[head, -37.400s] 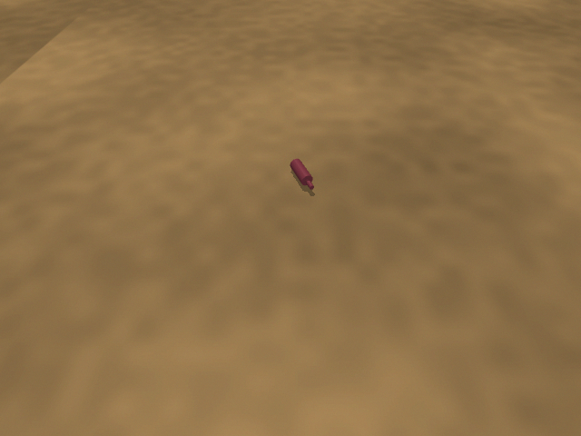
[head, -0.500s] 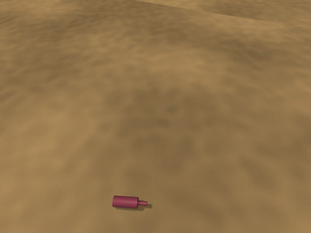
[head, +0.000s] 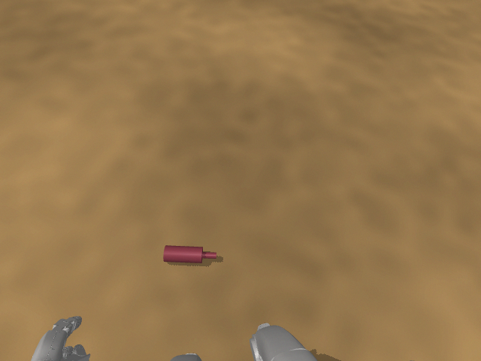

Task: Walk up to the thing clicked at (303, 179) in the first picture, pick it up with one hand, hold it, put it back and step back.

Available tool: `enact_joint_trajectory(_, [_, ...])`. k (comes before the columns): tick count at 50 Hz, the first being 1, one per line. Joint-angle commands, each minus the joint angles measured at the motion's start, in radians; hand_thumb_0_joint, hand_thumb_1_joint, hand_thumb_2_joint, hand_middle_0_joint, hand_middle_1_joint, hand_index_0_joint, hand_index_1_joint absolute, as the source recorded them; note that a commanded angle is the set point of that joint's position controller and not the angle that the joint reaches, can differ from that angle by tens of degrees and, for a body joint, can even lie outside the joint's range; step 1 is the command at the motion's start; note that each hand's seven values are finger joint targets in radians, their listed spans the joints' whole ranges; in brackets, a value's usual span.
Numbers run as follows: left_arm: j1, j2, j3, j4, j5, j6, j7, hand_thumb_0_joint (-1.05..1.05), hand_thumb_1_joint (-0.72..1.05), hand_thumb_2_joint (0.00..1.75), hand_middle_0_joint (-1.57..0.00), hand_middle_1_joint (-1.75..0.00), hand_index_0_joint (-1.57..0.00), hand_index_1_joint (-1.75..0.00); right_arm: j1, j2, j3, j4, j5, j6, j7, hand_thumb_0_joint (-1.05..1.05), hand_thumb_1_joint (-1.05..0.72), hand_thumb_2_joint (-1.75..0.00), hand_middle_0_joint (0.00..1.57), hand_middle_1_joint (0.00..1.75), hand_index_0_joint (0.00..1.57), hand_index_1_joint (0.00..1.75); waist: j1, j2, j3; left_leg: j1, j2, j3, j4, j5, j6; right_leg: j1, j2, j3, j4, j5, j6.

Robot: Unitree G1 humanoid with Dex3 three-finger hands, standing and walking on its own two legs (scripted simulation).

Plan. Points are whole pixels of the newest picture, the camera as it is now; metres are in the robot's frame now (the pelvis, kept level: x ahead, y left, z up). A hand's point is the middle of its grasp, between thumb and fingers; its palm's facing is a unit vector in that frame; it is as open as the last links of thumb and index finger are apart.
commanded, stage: step back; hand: left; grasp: from above
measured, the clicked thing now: (190, 254) +0.53 +0.14 -0.73
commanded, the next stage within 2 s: none
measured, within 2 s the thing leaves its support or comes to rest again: neither
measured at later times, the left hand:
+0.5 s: hand out of the picture +0.00 +0.23 -0.13, palm faces -0.08 -0.91 -0.41, open 7.4 cm
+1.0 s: hand out of the picture -0.17 +0.23 -0.16, palm faces -0.07 -0.92 -0.39, open 7.4 cm
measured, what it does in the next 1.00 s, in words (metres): walks backwards: right foot, then left foot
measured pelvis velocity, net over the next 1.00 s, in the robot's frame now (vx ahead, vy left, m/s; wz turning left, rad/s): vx -0.28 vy -0.04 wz -0.08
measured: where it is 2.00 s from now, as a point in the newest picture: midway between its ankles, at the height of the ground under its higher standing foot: outside the picture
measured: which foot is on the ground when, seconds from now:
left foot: down 0.00-0.36, up 0.38-0.66, down 0.68-1.00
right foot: up 0.00-0.32, down 0.34-0.68, up 0.70-1.00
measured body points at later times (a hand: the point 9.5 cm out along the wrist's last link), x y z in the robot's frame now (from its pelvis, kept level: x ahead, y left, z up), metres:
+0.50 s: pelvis -0.12 -0.03 +0.00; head -0.07 -0.05 +0.45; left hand +0.00 +0.27 -0.10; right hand -0.05 -0.36 -0.12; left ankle -0.12 +0.10 -0.65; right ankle -0.11 -0.15 -0.73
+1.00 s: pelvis -0.28 -0.04 +0.00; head -0.21 -0.02 +0.44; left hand -0.17 +0.28 -0.13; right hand -0.17 -0.36 -0.10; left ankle -0.20 +0.09 -0.73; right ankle -0.33 -0.18 -0.68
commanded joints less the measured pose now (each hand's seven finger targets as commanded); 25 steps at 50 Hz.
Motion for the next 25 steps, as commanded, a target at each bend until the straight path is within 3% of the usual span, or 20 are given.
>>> enact_joint_trajectory(1, [0.098, 0.167, 0.061, -0.068, 0.008, -0.021, 0.000, 0.00, 0.90, 0.90, -0.20, -0.30, -0.20, -0.30, -0.020, -0.267, -0.071, -0.114, 0.003, -0.036, -0.037, 0.00, -0.90, -0.90, 0.20, 0.30, 0.20, 0.30, 0.030, 0.191, -0.251, 0.216, 0.287, -0.242, -0.137, 0.739, 0.200, -0.050, -0.013, 0.032, 0.182, 0.029, 0.015])
enact_joint_trajectory(4, [0.056, 0.157, 0.067, -0.112, 0.014, -0.027, -0.006, 0.00, 0.90, 0.90, -0.20, -0.30, -0.20, -0.30, 0.051, -0.261, -0.073, -0.115, 0.005, -0.037, -0.044, 0.00, -0.90, -0.90, 0.20, 0.30, 0.20, 0.30, -0.013, 0.155, -0.256, 0.309, 0.303, -0.254, -0.119, 0.741, 0.221, -0.075, -0.029, 0.015, 0.062, 0.008, 0.037])
enact_joint_trajectory(8, [0.076, 0.141, 0.071, -0.129, 0.010, -0.026, -0.015, 0.00, 0.90, 0.90, -0.20, -0.30, -0.20, -0.30, 0.081, -0.285, -0.077, -0.128, 0.002, -0.037, -0.043, 0.00, -0.90, -0.90, 0.20, 0.30, 0.20, 0.30, -0.029, 0.192, -0.262, 0.297, 0.302, -0.234, -0.116, 0.691, 0.222, -0.024, -0.049, -0.027, -0.093, 0.009, 0.035])
enact_joint_trajectory(10, [0.109, 0.138, 0.075, -0.122, 0.011, -0.027, -0.018, 0.00, 0.90, 0.90, -0.20, -0.30, -0.20, -0.30, 0.061, -0.291, -0.077, -0.146, -0.001, -0.036, -0.039, 0.00, -0.90, -0.90, 0.20, 0.30, 0.20, 0.30, -0.016, 0.204, -0.276, 0.244, 0.312, -0.229, -0.119, 0.645, 0.222, 0.038, -0.068, -0.061, -0.158, 0.016, 0.028])
enact_joint_trajectory(12, [0.155, 0.133, 0.079, -0.111, 0.012, -0.029, -0.024, 0.00, 0.90, 0.90, -0.20, -0.30, -0.20, -0.30, 0.026, -0.292, -0.072, -0.159, -0.001, -0.032, -0.033, 0.00, -0.90, -0.90, 0.20, 0.30, 0.20, 0.30, 0.006, 0.227, -0.304, 0.213, 0.299, -0.218, -0.109, 0.551, 0.195, 0.106, -0.096, -0.104, -0.288, 0.045, 0.017])
enact_joint_trajectory(13, [0.182, 0.128, 0.082, -0.096, 0.015, -0.031, -0.027, 0.00, 0.90, 0.90, -0.20, -0.30, -0.20, -0.30, 0.006, -0.295, -0.074, -0.164, 0.000, -0.027, -0.031, 0.00, -0.90, -0.90, 0.20, 0.30, 0.20, 0.30, 0.018, 0.239, -0.315, 0.173, 0.295, -0.215, -0.095, 0.505, 0.177, 0.163, -0.108, -0.117, -0.392, 0.089, 0.007])
enact_joint_trajectory(15, [0.258, 0.125, 0.089, -0.058, 0.021, -0.037, -0.029, 0.00, 0.90, 0.90, -0.20, -0.30, -0.20, -0.30, -0.042, -0.295, -0.068, -0.172, 0.011, -0.014, -0.026, 0.00, -0.90, -0.90, 0.20, 0.30, 0.20, 0.30, 0.068, 0.210, -0.313, 0.031, 0.256, -0.161, -0.041, 0.402, 0.118, 0.333, -0.099, -0.156, -0.609, 0.283, -0.022])
enact_joint_trajectory(16, [0.263, 0.154, 0.095, -0.059, 0.031, -0.043, -0.027, 0.00, 0.90, 0.90, -0.20, -0.30, -0.20, -0.30, -0.031, -0.267, -0.056, -0.168, 0.018, -0.011, -0.024, 0.00, -0.90, -0.90, 0.20, 0.30, 0.20, 0.30, 0.068, 0.160, -0.299, -0.076, 0.209, -0.143, -0.007, 0.265, 0.065, 0.396, -0.138, -0.080, -0.663, 0.346, -0.046])
enact_joint_trajectory(17, [0.255, 0.234, 0.116, -0.078, 0.043, -0.051, -0.026, 0.00, 0.90, 0.90, -0.20, -0.30, -0.20, -0.30, -0.022, -0.222, -0.045, -0.179, 0.024, -0.009, -0.022, 0.00, -0.90, -0.90, 0.20, 0.30, 0.20, 0.30, 0.062, -0.060, -0.267, -0.265, 0.064, -0.092, 0.170, 0.007, -0.005, 0.421, -0.324, 0.222, -0.719, 0.382, -0.113])
enact_joint_trajectory(18, [0.163, 0.328, 0.127, -0.113, 0.031, -0.047, -0.029, 0.00, 0.90, 0.90, -0.20, -0.30, -0.20, -0.30, -0.064, -0.211, -0.053, -0.176, 0.027, -0.001, -0.035, 0.00, -0.90, -0.90, 0.20, 0.30, 0.20, 0.30, 0.086, -0.230, -0.205, -0.207, -0.078, -0.051, 0.441, -0.315, -0.040, 0.153, -0.526, 0.391, -0.807, 0.412, -0.303])
enact_joint_trajectory(19, [0.098, 0.303, 0.123, -0.151, 0.032, -0.056, -0.025, 0.00, 0.90, 0.90, -0.20, -0.30, -0.20, -0.30, -0.033, -0.238, -0.063, -0.155, 0.020, 0.005, -0.037, 0.00, -0.90, -0.90, 0.20, 0.30, 0.20, 0.30, 0.057, -0.171, -0.149, -0.162, -0.051, -0.137, 0.589, -0.309, -0.047, 0.063, -0.536, 0.402, -0.802, 0.463, -0.316])
enact_joint_trajectory(20, [0.051, 0.241, 0.107, -0.161, 0.014, -0.057, -0.020, 0.00, 0.90, 0.90, -0.20, -0.30, -0.20, -0.30, 0.007, -0.241, -0.057, -0.135, 0.024, 0.006, -0.032, 0.00, -0.90, -0.90, 0.20, 0.30, 0.20, 0.30, 0.024, -0.080, -0.133, -0.155, -0.069, -0.166, 0.632, -0.233, -0.044, 0.060, -0.448, 0.261, -0.765, 0.523, -0.275])
enact_joint_trajectory(21, [0.004, 0.210, 0.096, -0.171, 0.018, -0.056, -0.015, 0.00, 0.90, 0.90, -0.20, -0.30, -0.20, -0.30, 0.053, -0.237, -0.058, -0.112, 0.032, 0.003, -0.032, 0.00, -0.90, -0.90, 0.20, 0.30, 0.20, 0.30, -0.005, -0.060, -0.127, -0.159, -0.086, -0.148, 0.640, -0.185, -0.045, 0.083, -0.380, 0.142, -0.730, 0.566, -0.235])
enact_joint_trajectory(22, [-0.009, 0.195, 0.095, -0.174, 0.023, -0.053, -0.013, 0.00, 0.90, 0.90, -0.20, -0.30, -0.20, -0.30, 0.067, -0.234, -0.051, -0.100, 0.035, -0.001, -0.036, 0.00, -0.90, -0.90, 0.20, 0.30, 0.20, 0.30, -0.008, -0.088, -0.123, -0.171, -0.094, -0.124, 0.625, -0.171, -0.050, 0.107, -0.347, 0.078, -0.706, 0.596, -0.207])
enact_joint_trajectory(25, [0.085, 0.165, 0.087, -0.177, 0.030, -0.048, -0.010, 0.00, 0.90, 0.90, -0.20, -0.30, -0.20, -0.30, 0.060, -0.226, -0.038, -0.108, 0.032, -0.009, -0.035, 0.00, -0.90, -0.90, 0.20, 0.30, 0.20, 0.30, 0.053, -0.096, -0.190, -0.216, -0.086, -0.085, 0.492, -0.196, -0.066, 0.310, -0.324, 0.052, -0.641, 0.689, -0.216])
